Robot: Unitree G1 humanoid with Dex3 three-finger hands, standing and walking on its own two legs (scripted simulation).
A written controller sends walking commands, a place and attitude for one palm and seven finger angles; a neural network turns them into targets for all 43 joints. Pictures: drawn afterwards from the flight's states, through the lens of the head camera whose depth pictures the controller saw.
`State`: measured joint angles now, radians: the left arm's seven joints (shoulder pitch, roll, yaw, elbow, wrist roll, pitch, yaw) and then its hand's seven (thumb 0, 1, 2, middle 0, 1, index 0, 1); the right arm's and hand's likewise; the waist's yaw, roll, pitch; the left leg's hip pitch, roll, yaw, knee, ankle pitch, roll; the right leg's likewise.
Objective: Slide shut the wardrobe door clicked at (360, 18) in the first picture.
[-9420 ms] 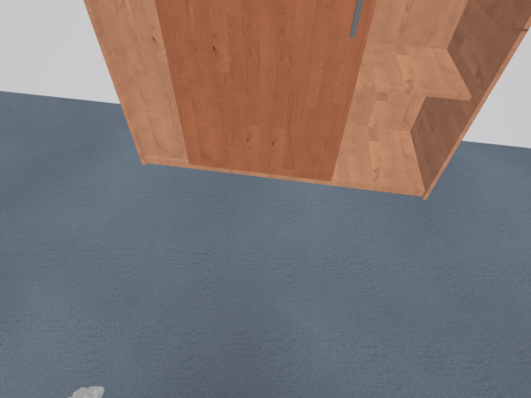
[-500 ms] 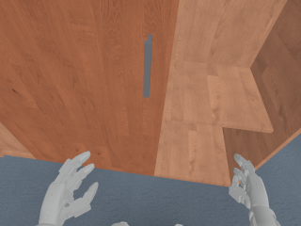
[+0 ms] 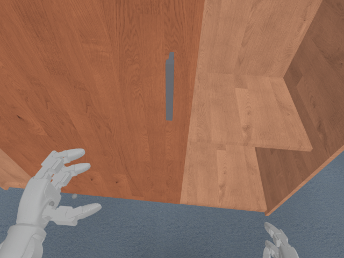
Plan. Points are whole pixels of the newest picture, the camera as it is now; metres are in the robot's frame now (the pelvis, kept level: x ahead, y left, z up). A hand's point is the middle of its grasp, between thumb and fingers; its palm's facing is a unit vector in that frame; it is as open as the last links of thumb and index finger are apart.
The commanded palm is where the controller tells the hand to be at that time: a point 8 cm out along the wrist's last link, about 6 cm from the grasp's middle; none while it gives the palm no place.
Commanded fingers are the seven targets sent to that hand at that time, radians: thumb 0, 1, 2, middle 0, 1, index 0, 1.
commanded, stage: raise the hand with hooked fingers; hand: left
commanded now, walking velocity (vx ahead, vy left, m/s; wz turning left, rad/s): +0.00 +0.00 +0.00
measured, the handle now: (170, 88) +0.48 +0.03 +0.15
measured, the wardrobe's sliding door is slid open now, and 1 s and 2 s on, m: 0.49 0.49 0.49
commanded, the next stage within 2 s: move the hooked fingers beside the handle in 1.14 s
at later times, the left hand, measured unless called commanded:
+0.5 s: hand (31, 159) +0.26 +0.27 +0.15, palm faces +0.06 -1.00 -0.08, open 13.9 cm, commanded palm +0.23 +0.31 +0.15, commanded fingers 0.00 -0.50 0.30 -0.30 -1.20 -0.30 -1.20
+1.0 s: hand (31, 145) +0.28 +0.27 +0.17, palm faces +0.06 -1.00 -0.06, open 14.0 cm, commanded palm +0.24 +0.31 +0.17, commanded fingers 0.00 -0.50 0.30 -0.30 -1.20 -0.30 -1.20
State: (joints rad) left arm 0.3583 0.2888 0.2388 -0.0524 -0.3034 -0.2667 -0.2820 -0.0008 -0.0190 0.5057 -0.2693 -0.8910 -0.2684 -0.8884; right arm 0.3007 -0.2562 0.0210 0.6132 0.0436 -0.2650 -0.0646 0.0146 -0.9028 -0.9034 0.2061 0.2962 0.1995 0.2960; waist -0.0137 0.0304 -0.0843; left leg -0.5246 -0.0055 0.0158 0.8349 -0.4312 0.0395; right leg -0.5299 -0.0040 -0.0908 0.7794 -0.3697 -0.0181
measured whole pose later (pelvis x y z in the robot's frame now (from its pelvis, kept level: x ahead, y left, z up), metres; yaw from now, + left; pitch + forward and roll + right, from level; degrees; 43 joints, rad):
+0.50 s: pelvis +0.01 +0.00 +0.02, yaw +1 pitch +1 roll -2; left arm 0.06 0.41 0.40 0.15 -0.35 -0.07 -0.43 -0.01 -0.48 0.31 -0.30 -1.19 -0.30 -1.18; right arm 0.23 -0.25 0.08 0.63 0.05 -0.29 -0.09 0.01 -0.90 -0.90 0.21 0.30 0.20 0.30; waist 0.04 0.05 -0.05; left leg -0.29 -0.02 0.00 0.62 -0.34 0.04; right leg -0.29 0.00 -0.10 0.55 -0.28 -0.01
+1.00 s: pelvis +0.00 -0.01 +0.03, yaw +0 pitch +0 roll -1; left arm -0.03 0.43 0.47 0.24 -0.35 -0.05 -0.48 -0.02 -0.50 0.30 -0.31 -1.20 -0.30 -1.20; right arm 0.25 -0.28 0.05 0.66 0.06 -0.29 -0.10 0.01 -0.90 -0.90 0.20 0.30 0.20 0.30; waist 0.02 0.05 -0.04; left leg -0.24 -0.01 0.01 0.54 -0.30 0.03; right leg -0.25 0.01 -0.09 0.49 -0.25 -0.03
